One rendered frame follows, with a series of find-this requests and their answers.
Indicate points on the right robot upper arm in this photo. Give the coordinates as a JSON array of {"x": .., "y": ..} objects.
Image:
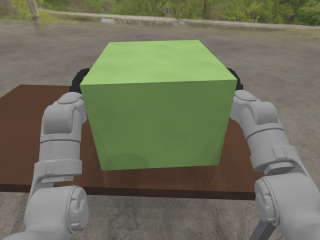
[{"x": 291, "y": 203}]

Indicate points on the left robot forearm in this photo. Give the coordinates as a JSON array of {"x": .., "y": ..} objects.
[{"x": 60, "y": 138}]

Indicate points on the right robot hand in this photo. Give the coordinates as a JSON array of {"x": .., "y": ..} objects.
[{"x": 239, "y": 86}]

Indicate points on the left robot upper arm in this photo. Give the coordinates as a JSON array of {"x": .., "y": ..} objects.
[{"x": 54, "y": 213}]

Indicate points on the table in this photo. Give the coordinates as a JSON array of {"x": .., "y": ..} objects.
[{"x": 21, "y": 113}]

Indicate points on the left robot hand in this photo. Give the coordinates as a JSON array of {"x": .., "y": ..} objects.
[{"x": 77, "y": 80}]

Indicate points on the carton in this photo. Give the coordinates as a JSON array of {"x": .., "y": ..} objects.
[{"x": 158, "y": 104}]

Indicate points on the right robot forearm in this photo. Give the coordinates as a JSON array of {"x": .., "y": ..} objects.
[{"x": 271, "y": 152}]

